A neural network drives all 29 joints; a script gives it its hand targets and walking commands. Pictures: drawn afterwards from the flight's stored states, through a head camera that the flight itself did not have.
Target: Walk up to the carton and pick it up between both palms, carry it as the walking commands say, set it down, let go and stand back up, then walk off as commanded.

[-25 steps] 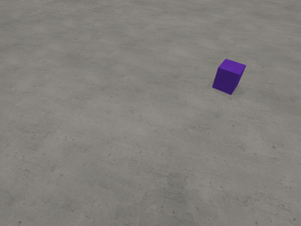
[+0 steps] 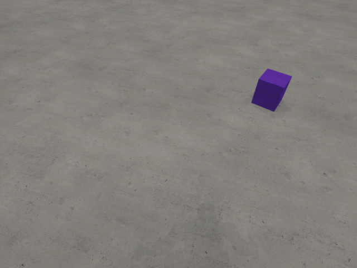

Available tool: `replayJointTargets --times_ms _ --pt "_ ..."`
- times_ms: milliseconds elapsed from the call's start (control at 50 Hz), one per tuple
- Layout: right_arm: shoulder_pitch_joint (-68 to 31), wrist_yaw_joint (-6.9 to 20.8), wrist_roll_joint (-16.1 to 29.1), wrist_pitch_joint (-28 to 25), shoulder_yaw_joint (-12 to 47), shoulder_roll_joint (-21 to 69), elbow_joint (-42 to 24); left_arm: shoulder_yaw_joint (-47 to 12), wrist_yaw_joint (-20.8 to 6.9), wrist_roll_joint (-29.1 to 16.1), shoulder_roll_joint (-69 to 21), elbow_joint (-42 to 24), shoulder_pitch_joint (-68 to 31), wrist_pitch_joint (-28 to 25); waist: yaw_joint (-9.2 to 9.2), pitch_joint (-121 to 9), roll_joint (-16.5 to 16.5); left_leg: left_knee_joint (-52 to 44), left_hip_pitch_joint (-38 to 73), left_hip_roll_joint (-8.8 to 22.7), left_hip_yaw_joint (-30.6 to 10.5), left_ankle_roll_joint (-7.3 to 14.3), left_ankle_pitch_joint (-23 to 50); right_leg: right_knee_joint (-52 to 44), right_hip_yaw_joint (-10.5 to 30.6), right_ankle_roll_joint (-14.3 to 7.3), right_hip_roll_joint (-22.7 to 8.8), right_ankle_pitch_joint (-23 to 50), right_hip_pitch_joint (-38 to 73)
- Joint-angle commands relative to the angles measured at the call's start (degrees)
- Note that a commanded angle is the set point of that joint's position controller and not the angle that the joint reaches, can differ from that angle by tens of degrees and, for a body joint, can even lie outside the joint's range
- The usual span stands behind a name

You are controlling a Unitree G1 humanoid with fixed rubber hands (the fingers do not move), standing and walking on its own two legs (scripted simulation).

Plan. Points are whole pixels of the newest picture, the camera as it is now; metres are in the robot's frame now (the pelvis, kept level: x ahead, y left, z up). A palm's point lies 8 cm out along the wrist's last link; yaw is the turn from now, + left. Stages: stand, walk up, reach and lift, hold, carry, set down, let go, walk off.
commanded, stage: walk up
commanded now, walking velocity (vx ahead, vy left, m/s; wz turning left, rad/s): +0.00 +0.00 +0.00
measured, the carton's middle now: (270, 90) +1.59 -0.78 -0.66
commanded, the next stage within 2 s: none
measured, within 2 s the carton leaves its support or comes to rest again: neither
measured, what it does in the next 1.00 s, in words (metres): walks ahead: right foot, then left foot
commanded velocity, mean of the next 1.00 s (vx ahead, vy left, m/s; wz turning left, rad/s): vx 0.47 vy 0.00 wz -0.15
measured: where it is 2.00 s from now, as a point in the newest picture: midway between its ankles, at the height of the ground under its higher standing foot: (213, 178)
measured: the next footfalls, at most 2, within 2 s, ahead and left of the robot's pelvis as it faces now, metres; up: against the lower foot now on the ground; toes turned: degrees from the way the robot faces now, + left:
right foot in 0.40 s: +0.15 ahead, -0.18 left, +0.00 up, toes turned -16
left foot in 0.94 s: +0.47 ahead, -0.03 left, +0.00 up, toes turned -2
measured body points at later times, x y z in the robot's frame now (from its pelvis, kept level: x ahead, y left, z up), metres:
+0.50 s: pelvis +0.09 -0.09 -0.03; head +0.10 -0.13 +0.42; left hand +0.22 +0.15 -0.14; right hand +0.07 -0.34 -0.20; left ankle +0.02 +0.08 -0.68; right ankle +0.11 -0.17 -0.75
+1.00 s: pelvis +0.35 -0.12 -0.03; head +0.39 -0.12 +0.42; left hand +0.29 +0.14 -0.17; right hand +0.51 -0.35 -0.15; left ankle +0.43 -0.03 -0.75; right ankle +0.13 -0.18 -0.70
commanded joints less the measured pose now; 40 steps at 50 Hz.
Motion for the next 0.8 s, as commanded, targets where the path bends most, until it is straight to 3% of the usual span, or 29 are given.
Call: replayJointTargets --times_ms 0,40,60,80,100,140,180,220,240,260,280,300,340,360,380,400,420,460,500,540,560,580,620,640,660,680,740,760,780 --pt "-1.42 -0.47 -0.11 -0.91 -1.8 -11.24 -3.12 1.48 0.33 0.09 11.51 -3.05 -2.02 -0.96 0.18 -7.08 1.07 -2.75 1.27 8.5 -6.25 0.94 12.33 -1.99 4.31 -3.16 -5.09 10.89 1.76" --pt "-1.59 -0.61 0.3 -1.05 -1.91 -10.57 -3.68 1.36 0.29 0.35 11.58 -3.48 -2.54 -0.79 -0.18 -7.99 -1.92 -2.44 1.38 8.21 -6.78 0.87 14.04 -1.51 4.48 -3.59 -5.14 12.91 1.79" --pt "10.89 -0.1 -1.74 0.19 -2.71 -6.92 -4.61 4.39 -1.4 0.59 7.64 -6.97 0.27 0.59 -2.92 -10.07 6.3 -2.68 6.13 11.81 -10.87 3.61 -20.73 9.08 1.72 -3.33 -3.09 -15.96 -4.86" --pt "10.54 0.46 -2.31 0.97 -4.45 -10.4 -4.85 3.2 -2.55 1.05 6.33 -8.23 -5.26 1.75 -5.35 -2.82 12.65 -8.41 10.05 15.23 -12.54 4.57 -33.28 16.98 -2.39 -1.45 0.91 -19.1 -19.62" --pt "11.34 0.18 -2.24 1.19 -4.93 -10.2 -4.14 3.22 -2.73 1.24 4.17 -10.25 -9.27 2.56 -6.92 0.72 14.47 -11.93 11.36 20.1 -17.06 6.9 -34.61 28.89 -4.03 0.14 -0.29 -19.65 -28.94" --pt "13.59 -0.68 -1.9 0.64 -5.89 -10.51 -5.48 4.15 -3.46 1.15 3.5 -12.39 -10.71 1.86 -6.6 2.9 5.83 -11.6 9.55 24.62 -20.19 8.49 -29.46 36.32 -2.61 0.04 -3.22 -16.99 -33.98" --pt "11.33 -0.8 -1.58 -0.27 -5.23 -8.14 -7.04 4.04 -4.14 0.81 2.21 -13.52 -5.1 1.4 -4.75 4.43 5.79 -11.96 5.81 25.71 -17.02 7.61 -25.81 39.87 -0.6 0.05 -5.18 -15.21 -34.31" --pt "9.44 -0.48 -1.68 -1.06 -5.89 -7.99 -9.22 4.7 -4.59 0.55 1.91 -15.13 -4.07 1.63 -3.26 7.53 9.65 -13.53 -1.48 25.8 -12.38 6.1 -26.32 37.34 -0.03 -0.03 -6.57 -14.01 -29.62" --pt "6.39 -0.34 -1.57 -1.65 -5.69 -7.57 -10.15 4.65 -5.15 0.3 1.9 -15.73 -2.53 1.82 -1.32 7.26 6.63 -12.94 -4.82 25.63 -10.21 5.77 -23.62 36.2 0.64 -1.03 -7.1 -13.19 -26.38" --pt "6.71 0.0 -1.93 -1.94 -5.99 -8.14 -10.57 4.56 -5.33 0.2 1.68 -16.43 -3.81 1.67 -2.06 6.08 9.2 -12.4 -3.74 23.86 -8.03 5.78 -23.12 31.74 -1.12 -0.49 -6.06 -14.02 -23.34" --pt "6.3 0.45 -1.87 -2.25 -5.68 -6.64 -10.45 4.04 -5.14 -0.09 0.14 -16.58 -0.97 1.31 0.22 5.68 5.7 -10.96 -8.14 22.03 -3.26 3.71 -18.4 26.93 -2.22 -1.58 -5.84 -11.29 -16.05" --pt "5.06 0.71 -1.88 -2.47 -5.31 -5.69 -9.85 3.86 -5.01 -0.19 -0.21 -15.41 3.03 0.81 1.54 4.13 6.94 -7.34 -10.45 19.53 -0.42 3.24 -14.93 23.33 -4.46 -2.31 -4.75 -11.16 -8.58" --pt "0.79 1.37 -2.08 -2.11 -4.89 -5.74 -11.78 3.74 -3.88 0.35 0.41 -11.0 15.94 -0.95 7.63 -1.93 0.58 9.64 -18.61 15.24 4.56 2.58 -10.02 12.79 -7.54 -3.15 -2.79 -4.78 8.19" --pt "1.32 1.69 -1.54 -2.24 -3.38 -2.24 -12.92 4.65 -3.03 0.95 3.46 -8.66 22.78 -1.97 10.15 -4.55 -15.74 29.44 -23.6 7.65 9.55 1.8 -11.16 2.19 1.96 -5.51 -8.89 -13.28 13.08" --pt "3.07 2.62 -0.68 -2.4 -1.63 1.79 -14.82 6.54 -2.07 0.8 9.32 -8.45 28.65 -1.77 9.57 -6.84 -25.94 45.96 -32.96 2.43 5.75 -0.11 -19.26 -12.85 29.5 -8.98 -20.65 -29.93 14.29" --pt "3.67 2.23 -1.04 -1.96 -2.19 1.02 -14.43 7.02 -1.61 0.29 10.64 -10.35 24.66 -1.78 6.08 -3.8 -21.22 51.65 -32.94 6.44 1.15 0.66 -15.85 -18.34 34.3 -11.42 -21.86 -36.89 7.89" --pt "4.28 2.42 -0.95 -1.95 -3.25 0.78 -14.68 5.82 -1.44 0.43 8.34 -11.18 19.61 -2.43 4.24 -0.71 -16.26 53.09 -33.22 6.2 -1.68 0.19 -12.41 -15.51 33.9 -12.26 -19.16 -34.52 3.91" --pt "6.29 2.42 -0.93 -2.02 -2.86 0.87 -12.13 5.07 -1.03 0.43 4.01 -12.33 13.02 -3.36 1.87 2.59 -9.76 50.78 -30.91 10.96 -2.81 -0.2 -7.21 -13.72 21.38 -12.25 -17.66 -21.31 -0.74" --pt "6.85 2.72 -1.22 -1.58 -2.63 2.07 -11.34 4.75 -0.68 0.73 0.88 -12.72 11.38 -3.98 0.75 1.4 -3.86 47.32 -28.33 11.22 -0.24 -1.11 -4.7 -12.87 13.31 -10.74 -15.29 -10.79 -0.61" --pt "5.68 2.73 -1.0 -0.5 -2.69 2.76 -12.5 4.35 -0.57 1.0 0.52 -11.22 15.93 -5.03 0.95 1.81 -3.98 45.18 -27.8 11.27 0.19 -1.43 -2.23 -13.23 10.36 -8.25 -14.44 -2.99 -1.43" --pt "5.0 2.94 -1.3 -0.14 -2.62 3.16 -11.5 3.99 -1.01 0.7 -0.83 -10.17 16.5 -5.18 0.96 3.63 -5.11 44.82 -28.1 12.1 0.67 -1.97 -0.81 -14.27 6.87 -8.86 -13.94 -4.23 -0.98" --pt "3.17 2.87 -1.61 -0.06 -2.76 2.92 -13.12 3.85 -0.6 0.93 -0.8 -10.0 18.2 -5.37 1.84 2.73 -5.53 42.49 -29.01 11.52 1.06 -1.83 1.4 -13.57 6.97 -9.47 -12.79 -0.41 -0.01" --pt "-0.11 3.49 -1.73 -0.25 -2.49 3.38 -13.81 4.12 -0.32 0.97 -0.94 -9.09 20.98 -5.19 3.14 0.42 -2.34 40.31 -33.17 9.31 3.65 -2.54 3.08 -12.1 6.09 -7.85 -12.29 12.48 8.19" --pt "-0.94 3.46 -1.79 -0.11 -2.37 4.12 -13.92 3.51 -0.33 0.67 -1.85 -8.03 22.25 -5.33 3.21 1.99 -4.66 38.77 -31.59 10.14 4.16 -2.7 3.81 -12.88 3.33 -8.31 -11.4 11.84 5.26" --pt "-3.73 3.43 -1.31 -0.03 -2.26 4.63 -14.78 4.17 -0.18 0.61 -1.89 -8.32 22.28 -5.62 3.28 3.21 -0.79 34.53 -32.33 9.45 2.46 -2.88 3.37 -12.42 4.15 -8.75 -11.62 11.84 7.81" --pt "-3.67 3.51 -1.3 -0.14 -1.82 4.87 -14.99 3.93 0.0 0.56 -1.4 -7.5 23.61 -5.57 3.93 2.19 -4.6 31.51 -31.15 8.61 3.62 -2.79 4.02 -11.19 1.9 -7.66 -10.47 17.25 9.15" --pt "-10.17 3.54 -0.89 0.12 -1.36 6.25 -16.72 4.05 0.5 0.74 -1.64 -6.55 25.23 -5.11 4.85 3.11 -2.29 26.81 -31.84 8.5 3.74 -2.34 3.72 -12.61 2.73 -9.03 -12.32 15.7 10.02" --pt "-10.72 3.94 -0.75 -0.05 -1.41 5.96 -16.88 4.05 0.54 0.86 -1.39 -5.92 24.38 -5.03 5.01 4.87 -5.14 24.69 -32.06 7.96 4.15 -1.82 4.66 -12.3 2.61 -7.24 -11.7 17.09 9.92" --pt "-12.21 3.71 -0.77 -0.26 -1.5 6.54 -17.77 3.8 0.72 0.73 -1.68 -5.66 26.04 -4.99 5.42 4.69 -4.83 23.67 -33.14 7.66 4.47 -0.99 3.59 -11.45 3.93 -8.04 -13.11 22.03 11.88"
